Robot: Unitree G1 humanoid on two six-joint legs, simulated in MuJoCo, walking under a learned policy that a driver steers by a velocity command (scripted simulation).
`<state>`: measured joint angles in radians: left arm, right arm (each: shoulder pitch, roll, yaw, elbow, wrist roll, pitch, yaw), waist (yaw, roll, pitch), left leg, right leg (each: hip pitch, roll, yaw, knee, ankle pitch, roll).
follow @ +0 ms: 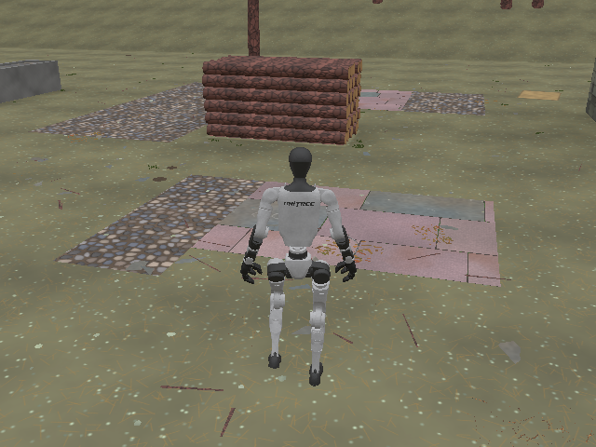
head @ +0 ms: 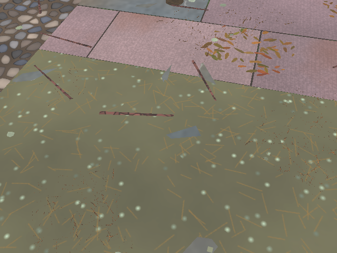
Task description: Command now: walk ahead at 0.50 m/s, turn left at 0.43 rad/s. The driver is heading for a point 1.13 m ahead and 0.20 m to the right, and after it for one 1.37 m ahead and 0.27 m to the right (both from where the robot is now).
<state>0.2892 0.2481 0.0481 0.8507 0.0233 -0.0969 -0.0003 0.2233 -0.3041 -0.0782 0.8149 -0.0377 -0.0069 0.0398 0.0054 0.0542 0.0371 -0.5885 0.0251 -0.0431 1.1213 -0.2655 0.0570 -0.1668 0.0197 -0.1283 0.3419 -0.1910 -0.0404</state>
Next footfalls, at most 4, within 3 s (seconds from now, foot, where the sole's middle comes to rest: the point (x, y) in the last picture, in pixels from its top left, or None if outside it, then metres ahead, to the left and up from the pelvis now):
0.26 left None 0.27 0.13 -0.78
0.80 right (194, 231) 0.56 -0.04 -0.78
1.32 left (178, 158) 0.91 0.02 -0.78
1.84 right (244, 144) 0.99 -0.30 -0.78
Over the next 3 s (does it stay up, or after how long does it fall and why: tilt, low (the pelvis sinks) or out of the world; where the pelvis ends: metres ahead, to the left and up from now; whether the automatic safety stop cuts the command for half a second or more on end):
stays up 1.30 -0.36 0.00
